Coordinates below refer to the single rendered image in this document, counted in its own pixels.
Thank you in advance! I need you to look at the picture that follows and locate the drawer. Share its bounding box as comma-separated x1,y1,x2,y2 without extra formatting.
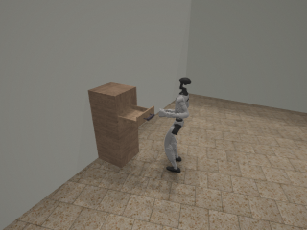
117,104,154,128

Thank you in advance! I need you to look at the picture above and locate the left robot hand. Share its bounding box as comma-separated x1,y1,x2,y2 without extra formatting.
158,108,166,118

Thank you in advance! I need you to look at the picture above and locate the robot left forearm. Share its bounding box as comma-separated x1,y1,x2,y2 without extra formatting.
165,112,188,119

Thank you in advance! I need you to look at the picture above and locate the cabinet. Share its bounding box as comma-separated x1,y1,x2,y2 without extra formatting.
87,82,139,169

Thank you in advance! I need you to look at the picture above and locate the robot left foot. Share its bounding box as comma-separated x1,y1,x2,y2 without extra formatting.
166,166,181,173

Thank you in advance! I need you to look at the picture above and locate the robot right thigh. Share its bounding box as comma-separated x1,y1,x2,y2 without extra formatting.
171,123,176,143

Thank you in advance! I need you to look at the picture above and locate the handle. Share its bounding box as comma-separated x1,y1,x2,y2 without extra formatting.
143,113,155,121

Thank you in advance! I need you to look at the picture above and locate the left robot upper arm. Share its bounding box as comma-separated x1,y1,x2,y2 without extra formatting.
177,95,189,117

